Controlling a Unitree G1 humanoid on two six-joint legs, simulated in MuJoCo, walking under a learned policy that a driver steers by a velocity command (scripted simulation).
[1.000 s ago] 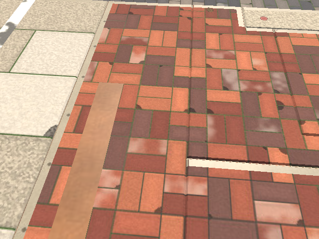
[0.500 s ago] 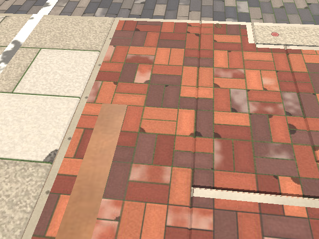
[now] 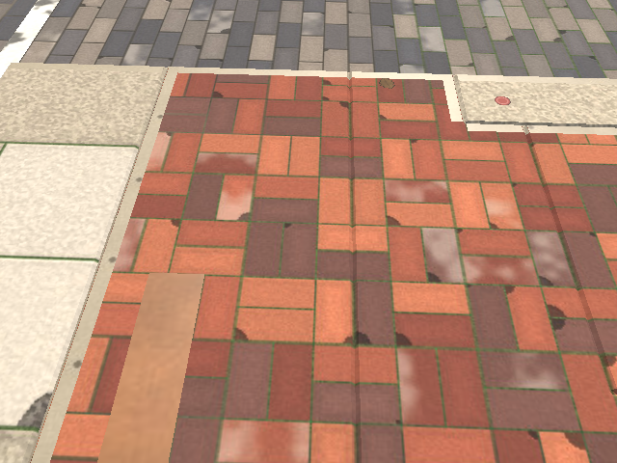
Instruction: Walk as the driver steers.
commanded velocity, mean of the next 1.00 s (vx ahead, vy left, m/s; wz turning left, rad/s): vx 0.30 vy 0.00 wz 0.00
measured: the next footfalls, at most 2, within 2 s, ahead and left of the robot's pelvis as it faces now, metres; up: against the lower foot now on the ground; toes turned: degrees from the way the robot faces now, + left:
right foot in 0.30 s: +0.36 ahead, -0.17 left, +0.00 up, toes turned -1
left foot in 0.76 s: +0.52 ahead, +0.06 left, +0.00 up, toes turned +3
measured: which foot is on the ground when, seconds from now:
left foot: down 0.00-0.32, up 0.34-0.74, down 0.76-1.00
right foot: up 0.00-0.28, down 0.30-1.00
